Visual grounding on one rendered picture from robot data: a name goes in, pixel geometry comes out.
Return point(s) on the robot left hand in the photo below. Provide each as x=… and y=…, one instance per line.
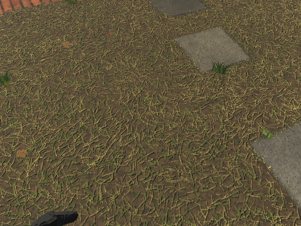
x=52, y=218

